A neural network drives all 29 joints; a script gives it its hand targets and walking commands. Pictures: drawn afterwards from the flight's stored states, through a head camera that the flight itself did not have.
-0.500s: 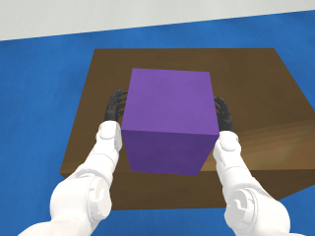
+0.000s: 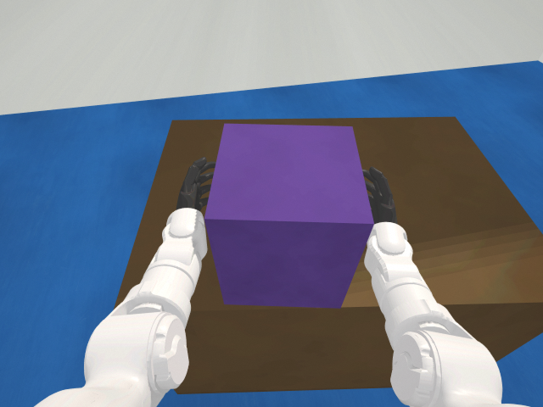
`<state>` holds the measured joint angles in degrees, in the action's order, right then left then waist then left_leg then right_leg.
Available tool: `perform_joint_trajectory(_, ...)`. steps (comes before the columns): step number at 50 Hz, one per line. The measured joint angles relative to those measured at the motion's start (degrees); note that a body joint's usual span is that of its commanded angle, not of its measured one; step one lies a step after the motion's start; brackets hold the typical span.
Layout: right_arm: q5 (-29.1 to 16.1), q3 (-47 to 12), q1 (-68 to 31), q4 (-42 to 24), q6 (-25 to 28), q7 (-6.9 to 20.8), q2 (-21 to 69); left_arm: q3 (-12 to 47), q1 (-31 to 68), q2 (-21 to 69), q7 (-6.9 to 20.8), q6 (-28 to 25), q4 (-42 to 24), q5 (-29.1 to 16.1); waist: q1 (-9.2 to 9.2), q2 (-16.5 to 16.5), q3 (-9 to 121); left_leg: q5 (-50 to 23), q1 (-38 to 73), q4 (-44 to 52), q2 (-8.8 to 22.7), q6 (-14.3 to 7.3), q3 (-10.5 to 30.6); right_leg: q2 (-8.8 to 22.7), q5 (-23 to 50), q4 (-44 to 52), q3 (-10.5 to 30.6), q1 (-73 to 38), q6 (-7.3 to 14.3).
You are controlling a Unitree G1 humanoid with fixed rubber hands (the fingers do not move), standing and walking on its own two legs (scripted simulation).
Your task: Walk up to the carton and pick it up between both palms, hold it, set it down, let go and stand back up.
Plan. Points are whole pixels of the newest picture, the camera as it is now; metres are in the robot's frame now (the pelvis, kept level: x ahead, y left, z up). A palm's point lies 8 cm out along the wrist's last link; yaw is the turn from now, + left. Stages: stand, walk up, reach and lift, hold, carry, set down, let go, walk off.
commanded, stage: reach and lift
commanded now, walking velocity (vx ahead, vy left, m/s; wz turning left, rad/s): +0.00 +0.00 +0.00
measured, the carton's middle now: (285, 220) +0.42 -0.02 +0.04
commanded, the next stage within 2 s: hold in 1.90 s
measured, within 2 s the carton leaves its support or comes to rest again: neither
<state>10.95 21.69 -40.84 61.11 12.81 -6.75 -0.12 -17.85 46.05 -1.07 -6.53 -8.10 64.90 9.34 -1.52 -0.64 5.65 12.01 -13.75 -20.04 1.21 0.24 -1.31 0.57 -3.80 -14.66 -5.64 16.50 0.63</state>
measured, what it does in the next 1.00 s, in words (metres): stands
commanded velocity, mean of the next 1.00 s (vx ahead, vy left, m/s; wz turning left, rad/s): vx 0.00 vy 0.00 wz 0.00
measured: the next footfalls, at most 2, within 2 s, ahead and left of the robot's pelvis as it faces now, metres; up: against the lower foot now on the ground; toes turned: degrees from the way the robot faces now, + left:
none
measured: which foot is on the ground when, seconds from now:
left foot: down 0.00-1.00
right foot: down 0.00-1.00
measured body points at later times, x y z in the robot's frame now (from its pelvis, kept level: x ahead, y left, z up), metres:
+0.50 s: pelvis -0.01 +0.00 +0.00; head -0.03 +0.03 +0.45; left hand +0.40 +0.14 +0.14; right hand +0.38 -0.16 +0.12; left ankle -0.03 +0.12 -0.75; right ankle +0.03 -0.11 -0.75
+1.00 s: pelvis -0.02 +0.00 +0.00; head -0.05 +0.03 +0.45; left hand +0.37 +0.15 +0.16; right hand +0.36 -0.15 +0.14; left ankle -0.03 +0.12 -0.75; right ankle +0.03 -0.11 -0.75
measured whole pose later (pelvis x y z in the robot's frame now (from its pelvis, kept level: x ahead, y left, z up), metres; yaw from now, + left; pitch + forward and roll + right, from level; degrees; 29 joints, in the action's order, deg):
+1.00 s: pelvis -0.02 +0.00 +0.00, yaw +1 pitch -7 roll -1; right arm -4.8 6.6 -33.9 34.3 -10.2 -8.9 -0.7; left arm -15.0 35.8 3.4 -1.3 32.4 15.4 17.9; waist -4.5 2.9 -3.4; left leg 12.3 -1.2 -20.5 0.7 -0.2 -0.4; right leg 1.1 -4.0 -14.4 -6.4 3.2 0.1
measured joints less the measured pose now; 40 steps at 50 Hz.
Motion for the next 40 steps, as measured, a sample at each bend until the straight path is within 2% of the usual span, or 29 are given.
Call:
perform_joint_trajectory(7, -4.40, -3.62, 1.12, -3.79, -4.89, 0.05, -0.82, 1.01, -1.31, 0.97, -0.25, 6.53, -6.28, -0.09, 0.32, 0.54, -0.63, 0.09, 1.61, -0.12, -0.02, -0.20, -0.23, -0.01, 0.19, 0.30, 0.24, -1.74, -0.14)
perform_joint_trajectory(14, -8.51, -6.60, 1.73, -8.76, -9.71, 0.06, -1.43, 2.81, -3.05, 1.63, -0.43, 14.78, -16.18, -0.25, -0.03, 0.91, -0.87, 0.31, 3.46, -0.23, -0.02, -0.26, -0.17, -0.02, 0.16, 0.56, 0.21, -3.79, -0.25)
perform_joint_trajectory(21, -9.87, -7.55, 1.13, -11.35, -13.78, -0.05, -1.32, 0.21, -2.67, 2.98, 1.72, 23.18, -24.14, 5.23, -1.27, 2.51, -5.02, -0.16, 8.85, 1.27, -0.27, -0.35, 0.35, 0.17, 0.18, 1.67, -0.30, -9.22, -0.43)
perform_joint_trajectory(28, -12.09, -10.63, 5.32, -17.43, -15.21, -0.46, -0.74, 2.38, -7.88, 4.08, 2.80, 27.88, -34.60, 7.06, -1.91, 3.28, -6.48, 0.53, 10.86, 0.38, -0.20, -0.24, 0.75, 0.15, -0.31, 1.39, -0.69, -11.67, -0.49)
perform_joint_trajectory(40, -15.73, -14.39, 8.60, -26.10, -20.24, -1.97, -0.99, 4.66, -10.53, 4.11, 3.46, 36.02, -45.41, 6.47, -2.62, 3.30, -7.63, 0.59, 11.44, -0.67, -0.64, -0.57, 1.10, 0.64, -0.44, 0.42, -0.99, -12.44, -0.71)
